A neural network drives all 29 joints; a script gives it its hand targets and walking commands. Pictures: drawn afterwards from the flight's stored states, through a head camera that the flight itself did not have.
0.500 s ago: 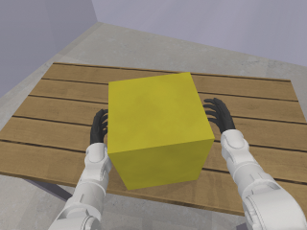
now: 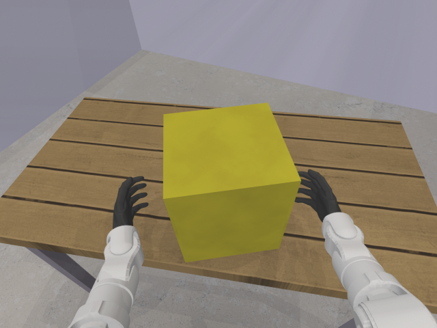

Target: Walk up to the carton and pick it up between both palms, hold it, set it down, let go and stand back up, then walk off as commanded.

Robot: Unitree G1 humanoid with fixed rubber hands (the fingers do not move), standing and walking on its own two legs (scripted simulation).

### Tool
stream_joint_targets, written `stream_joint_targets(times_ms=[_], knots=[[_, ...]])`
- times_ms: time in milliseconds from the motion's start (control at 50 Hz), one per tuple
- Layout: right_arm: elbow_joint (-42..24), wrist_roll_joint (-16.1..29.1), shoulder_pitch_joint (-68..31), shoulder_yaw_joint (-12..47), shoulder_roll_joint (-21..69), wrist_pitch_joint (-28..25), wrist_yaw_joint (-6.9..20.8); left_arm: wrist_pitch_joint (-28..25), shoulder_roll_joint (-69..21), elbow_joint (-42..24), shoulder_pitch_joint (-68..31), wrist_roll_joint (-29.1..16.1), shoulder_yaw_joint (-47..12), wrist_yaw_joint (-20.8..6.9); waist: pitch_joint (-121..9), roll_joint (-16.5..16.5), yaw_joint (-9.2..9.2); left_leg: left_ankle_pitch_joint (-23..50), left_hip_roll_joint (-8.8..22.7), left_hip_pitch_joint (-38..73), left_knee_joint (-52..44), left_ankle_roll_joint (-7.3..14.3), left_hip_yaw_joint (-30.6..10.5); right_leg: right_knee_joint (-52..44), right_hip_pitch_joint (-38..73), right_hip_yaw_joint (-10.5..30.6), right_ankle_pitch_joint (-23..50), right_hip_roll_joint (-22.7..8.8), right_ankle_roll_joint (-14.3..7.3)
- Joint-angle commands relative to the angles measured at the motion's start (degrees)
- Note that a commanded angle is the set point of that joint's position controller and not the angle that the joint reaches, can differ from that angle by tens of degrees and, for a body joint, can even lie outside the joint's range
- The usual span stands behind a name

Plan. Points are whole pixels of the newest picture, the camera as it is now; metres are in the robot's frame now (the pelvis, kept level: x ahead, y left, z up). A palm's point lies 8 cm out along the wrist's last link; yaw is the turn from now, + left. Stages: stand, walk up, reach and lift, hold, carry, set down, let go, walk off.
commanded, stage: set down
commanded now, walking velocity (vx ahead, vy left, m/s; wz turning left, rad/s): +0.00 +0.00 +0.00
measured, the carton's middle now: (224, 185) +0.41 +0.05 +0.02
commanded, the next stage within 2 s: none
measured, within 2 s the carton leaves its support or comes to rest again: neither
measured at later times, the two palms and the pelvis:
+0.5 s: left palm (116, 242) +0.27 +0.23 +0.01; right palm (343, 238) +0.33 -0.18 +0.00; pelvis -0.01 +0.00 +0.00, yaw +0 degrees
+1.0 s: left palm (108, 280) +0.20 +0.22 +0.01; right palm (362, 277) +0.27 -0.21 -0.01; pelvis +0.00 +0.01 +0.01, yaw +0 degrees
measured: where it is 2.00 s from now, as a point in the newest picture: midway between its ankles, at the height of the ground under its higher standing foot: outside the picture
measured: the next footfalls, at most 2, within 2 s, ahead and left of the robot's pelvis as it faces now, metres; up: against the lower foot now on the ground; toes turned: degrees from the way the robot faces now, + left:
none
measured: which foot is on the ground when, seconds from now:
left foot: down 0.00-1.00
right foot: down 0.00-1.00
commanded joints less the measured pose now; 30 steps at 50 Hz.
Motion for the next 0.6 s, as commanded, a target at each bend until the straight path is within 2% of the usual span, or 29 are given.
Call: stream_joint_targets(times_ms=[0, 20, 40, 60, 80, 100, 120, 140, 180, 200, 220, 240, 260, 300, 320, 340, 360, 380, 400, 420, 440, 460, 480, 500, 520, 540, 560, 580], knots=[[-14.71, 7.44, -10.72, -3.23, -12.23, -3.93, 0.36, -1.74, 5.00, -13.95, -10.35, -5.22, -7.10, -0.03, -26.12, -9.23, -0.39, 14.78, -3.19, 4.58, -0.06, -0.13, 1.35, -1.95, 23.22, 5.80, 6.27, 2.30, 1.22], [-15.70, 7.88, -8.57, -2.71, -11.94, -4.36, 0.49, -2.02, 5.58, -15.13, -9.06, -4.93, -7.03, -0.19, -26.31, -8.93, -0.25, 14.17, -3.50, 3.93, 0.21, -0.04, 1.14, -1.72, 24.48, 6.45, 6.65, 2.17, 1.34], [-14.17, 7.45, -10.16, -2.43, -12.60, -4.08, 0.77, -1.60, 5.57, -12.57, -10.28, -4.67, -6.88, -0.52, -22.74, -9.54, -0.89, 11.88, -3.33, 2.85, -0.51, 0.34, 1.28, -2.04, 23.88, 6.38, 4.39, 1.89, 1.46], [-15.21, 8.33, -10.25, -1.26, -12.31, -3.93, 1.21, -1.26, 6.09, -12.69, -10.75, -5.02, -6.73, -0.39, -20.96, -10.35, -0.24, 10.50, -3.52, 1.66, -0.80, 1.05, 1.13, -1.80, 24.79, 6.68, 3.20, 1.68, 1.58], [-16.84, 9.01, -5.87, -0.77, -12.40, -4.54, 1.60, -1.31, 4.37, -15.80, -5.35, -4.49, -7.69, -0.24, -20.42, -10.45, -0.50, 10.89, -3.30, 3.63, -1.54, 1.05, 0.82, -2.20, 26.15, 6.35, 3.75, 1.87, 1.50], [-17.72, 9.69, -5.93, 0.24, -12.34, -4.73, 1.69, -1.35, 5.60, -16.02, -5.80, -4.20, -6.20, -0.06, -19.44, -10.70, 0.72, 10.41, -3.49, 3.37, -1.76, 1.33, 1.26, -2.42, 25.62, 6.69, 2.80, 1.66, 1.66], [-17.09, 8.84, -6.91, -1.37, -12.73, -4.78, 1.88, -1.34, 5.70, -16.05, -8.11, -4.38, -7.28, -0.01, -20.10, -10.30, -0.39, 8.11, -3.47, 2.70, -1.84, 1.19, 0.89, -2.51, 24.78, 6.75, 0.32, 1.59, 1.53], [-16.39, 8.69, -11.26, -1.25, -11.91, -4.31, 2.04, -1.50, 6.87, -13.99, -13.10, -5.37, -7.24, 0.06, -19.32, -9.95, -0.30, 5.39, -3.81, 0.46, -1.45, 1.66, 1.39, -2.13, 22.76, 7.22, -3.24, 1.09, 1.66], [-18.67, 8.37, -6.76, -1.16, -11.70, -4.10, 2.57, -1.50, 6.23, -14.83, -9.35, -5.94, -8.79, 0.26, -17.18, -11.66, -1.05, 3.30, -3.21, 0.33, -2.23, 2.20, 0.84, -2.62, 23.13, 7.17, -5.76, 0.81, 1.68], [-18.28, 7.84, -10.71, -1.72, -11.58, -3.80, 2.55, -1.31, 7.34, -12.12, -13.24, -5.96, -8.37, 0.11, -16.47, -11.60, -0.88, 0.83, -3.55, -1.95, -1.85, 2.54, 1.25, -2.64, 21.38, 8.02, -8.67, 0.02, 1.72], [-18.07, 8.77, -1.14, -1.07, -12.51, -4.45, 3.16, -1.53, 5.60, -16.14, -3.15, -5.67, -9.26, 0.14, -15.96, -11.19, -1.58, 3.82, -3.21, 2.31, -2.34, 2.29, 0.60, -3.12, 23.16, 7.22, -5.68, 0.58, 1.57], [-18.87, 8.49, -9.10, -1.63, -11.77, -3.83, 2.95, -1.43, 6.98, -13.50, -12.99, -6.75, -9.41, 0.04, -17.60, -10.98, -1.48, -0.78, -3.79, -1.46, -1.99, 2.41, 1.20, -3.40, 21.20, 8.49, -11.12, -0.33, 1.85], [-18.67, 8.70, -3.00, -1.06, -11.27, -3.79, 3.39, -1.41, 5.96, -14.32, -6.64, -6.65, -9.67, 0.12, -16.78, -10.41, -1.59, 0.66, -3.66, -1.15, -1.82, 2.58, 0.62, -3.44, 23.51, 8.91, -9.75, -0.59, 1.65], [-18.75, 8.80, -4.52, -1.89, -12.03, -3.57, 3.78, -1.47, 5.44, -15.61, -9.24, -7.00, -10.20, 0.39, -18.33, -9.58, -1.42, 0.35, -3.61, -0.09, -2.41, 2.06, 0.75, -3.71, 22.60, 8.96, -11.06, -0.63, 1.61], [-17.90, 8.72, -2.55, -2.15, -12.62, -3.33, 4.05, -0.95, 4.88, -16.74, -7.82, -6.95, -10.80, 0.41, -17.52, -8.30, -2.60, -0.28, -3.55, 0.65, -2.59, 1.89, 0.38, -4.03, 21.80, 8.80, -12.01, -0.72, 1.54], [-19.53, 9.43, 4.60, -1.73, -12.46, -4.30, 4.31, -0.84, 3.93, -20.11, 1.10, -5.76, -10.24, 0.62, -18.44, -8.39, -1.16, 4.46, -3.37, 4.80, -3.00, 1.52, 0.35, -4.19, 23.95, 7.77, -6.98, 0.06, 1.33], [-18.37, 9.20, -0.82, -3.14, -12.71, -4.12, 4.23, -0.48, 4.10, -19.32, -5.56, -6.00, -10.75, 0.40, -18.73, -6.06, -1.97, 3.08, -3.57, 3.10, -3.01, 1.25, 0.41, -3.93, 22.25, 8.21, -7.48, -0.25, 1.09], [-18.65, 8.83, 0.04, -3.58, -13.08, -4.25, 4.13, -0.47, 5.01, -19.40, -5.33, -5.28, -9.76, 0.44, -19.82, -6.99, -2.08, 4.03, -3.66, 2.96, -2.71, 1.20, 0.51, -3.68, 23.26, 8.11, -6.14, -0.14, 1.32], [-16.81, 8.67, 2.83, -3.65, -13.75, -4.25, 4.71, -0.19, 4.04, -21.35, -2.67, -5.50, -11.92, 0.48, -18.09, -6.17, -3.42, 4.23, -3.49, 4.14, -3.18, 1.16, -0.26, -3.46, 22.10, 6.90, -4.66, 0.65, 1.03], [-17.75, 9.13, 7.08, -3.07, -13.36, -4.45, 4.65, -0.09, 3.73, -23.90, 1.12, -4.67, -11.16, 0.61, -17.66, -6.44, -2.69, 5.54, -3.40, 5.64, -3.45, 0.89, -0.31, -4.20, 23.47, 7.07, -3.90, 0.79, 0.96], [-18.07, 8.67, 5.95, -3.46, -13.98, -4.42, 4.73, 0.65, 3.66, -22.08, 0.72, -4.49, -11.56, 0.55, -16.23, -6.49, -2.84, 4.61, -3.40, 5.43, -3.77, 1.13, -0.23, -4.11, 22.21, 6.32, -4.08, 0.90, 0.83], [-19.04, 8.86, 7.35, -3.53, -13.93, -4.79, 4.95, 0.90, 3.32, -23.83, 2.94, -4.10, -11.88, 0.43, -15.69, -6.43, -3.21, 6.24, -3.25, 6.71, -3.79, 1.03, -0.62, -4.15, 22.69, 5.91, -2.54, 1.10, 0.75], [-18.45, 8.49, 4.90, -4.44, -15.05, -4.68, 5.12, 1.30, 3.69, -23.67, 0.12, -3.80, -11.82, 0.56, -16.54, -6.50, -3.48, 6.00, -3.28, 6.23, -3.56, 0.82, -0.56, -4.16, 21.83, 5.50, -3.17, 1.25, 0.75], [-19.31, 8.46, 3.01, -4.85, -14.66, -4.85, 5.11, 1.37, 4.87, -24.42, -1.73, -3.93, -11.34, 1.00, -17.03, -5.67, -2.90, 5.53, -3.54, 5.16, -3.23, 0.98, -0.37, -3.81, 21.27, 5.86, -4.18, 1.08, 0.73], [-19.88, 8.71, 10.37, -5.13, -14.71, -5.46, 5.61, 1.60, 3.11, -27.41, 6.85, -3.29, -13.07, 0.99, -16.23, -6.29, -3.92, 7.32, -3.31, 7.99, -3.52, 1.00, -1.18, -4.35, 22.54, 5.31, -1.59, 1.47, 0.64], [-20.37, 8.53, 7.70, -4.98, -14.71, -5.29, 5.33, 1.72, 3.40, -26.87, 3.27, -3.13, -12.33, 1.17, -15.45, -5.89, -2.96, 6.00, -3.51, 6.87, -3.61, 0.79, -0.80, -4.32, 22.32, 5.37, -2.95, 1.48, 0.86], [-21.32, 8.40, 7.52, -6.43, -15.10, -5.48, 5.39, 2.05, 3.48, -27.94, 4.01, -3.38, -13.17, 1.44, -15.45, -5.95, -3.54, 5.07, -3.45, 6.78, -3.59, 0.87, -0.90, -4.48, 21.30, 5.20, -3.44, 1.24, 1.04], [-23.38, 9.12, 5.59, -6.22, -15.46, -5.82, 5.97, 1.73, 2.74, -31.04, 2.50, -4.03, -14.10, 2.01, -16.27, -5.18, -3.30, 4.99, -3.50, 6.30, -3.57, 1.25, -1.16, -3.99, 20.92, 5.16, -3.76, 1.45, 0.57]])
